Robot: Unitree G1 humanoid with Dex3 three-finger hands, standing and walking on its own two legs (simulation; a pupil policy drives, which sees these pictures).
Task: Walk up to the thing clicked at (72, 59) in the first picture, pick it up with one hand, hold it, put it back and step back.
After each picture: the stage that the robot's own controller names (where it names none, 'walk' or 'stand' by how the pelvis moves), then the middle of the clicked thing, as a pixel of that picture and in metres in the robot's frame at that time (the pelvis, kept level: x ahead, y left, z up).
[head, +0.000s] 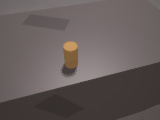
stand; (70, 55) +0.55 +0.08 -0.04
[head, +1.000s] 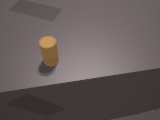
rise first; (49, 51) +0.49 +0.17 -0.01
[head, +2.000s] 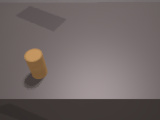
stand; (36, 64) +0.44 +0.22 -0.01
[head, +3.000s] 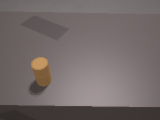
stand; (42, 72) +0.44 +0.19 -0.04
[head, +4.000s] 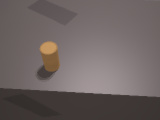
stand; (50, 57) +0.47 +0.16 -0.02
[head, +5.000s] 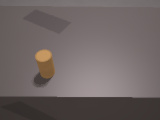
stand; (45, 64) +0.47 +0.18 -0.04
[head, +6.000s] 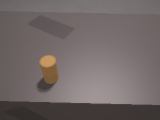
stand; (49, 69) +0.46 +0.16 -0.04
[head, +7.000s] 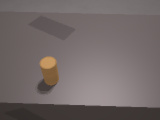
stand; (50, 71) +0.45 +0.16 -0.04
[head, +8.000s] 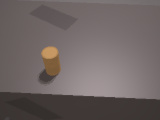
rise first; (51, 61) +0.48 +0.16 -0.03
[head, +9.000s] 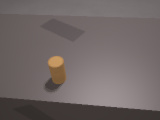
go down; (57, 70) +0.46 +0.16 -0.03
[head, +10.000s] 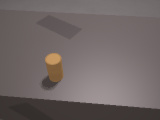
go down; (54, 67) +0.47 +0.15 -0.03
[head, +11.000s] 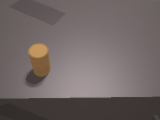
go down; (40, 60) +0.45 +0.15 +0.01
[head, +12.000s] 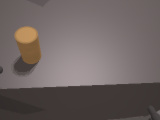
close in; (29, 46) +0.47 +0.15 +0.04
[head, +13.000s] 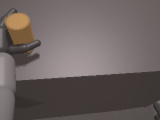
close; (22, 34) +0.49 +0.16 +0.06
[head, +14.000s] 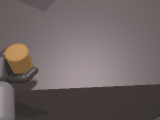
lift; (21, 63) +0.41 +0.18 +0.04
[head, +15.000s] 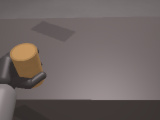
lift; (29, 66) +0.32 +0.17 +0.18
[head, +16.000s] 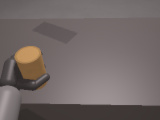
hold; (32, 68) +0.33 +0.16 +0.16
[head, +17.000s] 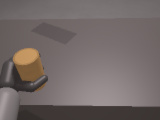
hold; (31, 70) +0.33 +0.17 +0.15
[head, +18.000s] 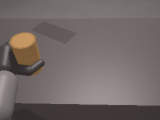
crouch; (27, 55) +0.36 +0.18 +0.18
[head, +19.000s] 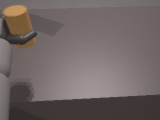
lower; (20, 27) +0.47 +0.18 +0.18
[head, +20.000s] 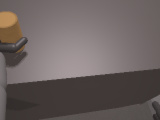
lower; (10, 33) +0.50 +0.18 +0.06
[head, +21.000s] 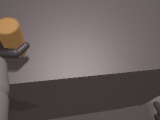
lower; (12, 38) +0.49 +0.17 +0.05
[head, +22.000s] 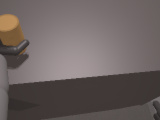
lower; (12, 36) +0.49 +0.18 +0.05
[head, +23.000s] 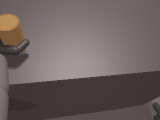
lower; (12, 35) +0.49 +0.18 +0.05
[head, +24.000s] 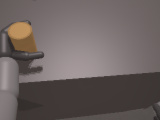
open; (24, 42) +0.47 +0.15 +0.05
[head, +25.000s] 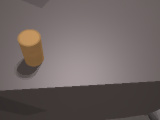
sink last; (32, 49) +0.46 +0.14 +0.03
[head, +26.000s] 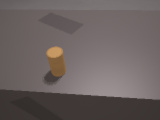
sink last; (56, 62) +0.48 +0.16 +0.02
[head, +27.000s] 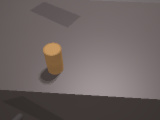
stand; (54, 59) +0.46 +0.15 +0.02
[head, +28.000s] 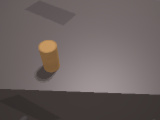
stand; (49, 56) +0.47 +0.15 +0.03
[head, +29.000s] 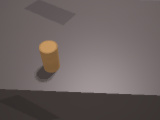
stand; (50, 57) +0.46 +0.15 +0.02
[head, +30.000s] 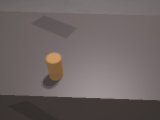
stand; (55, 66) +0.48 +0.14 -0.04
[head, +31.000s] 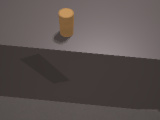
walk; (66, 23) +0.64 +0.09 -0.02
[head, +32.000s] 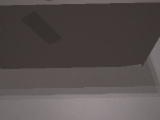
walk; out of the picture +1.00 +0.22 +0.00
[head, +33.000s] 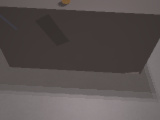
stand; out of the picture +1.13 +0.16 -0.02
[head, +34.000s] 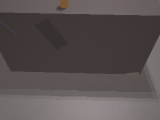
stand; out of the picture +1.13 +0.16 -0.04
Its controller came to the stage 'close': yes
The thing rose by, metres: 0.22
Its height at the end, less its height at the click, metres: +0.00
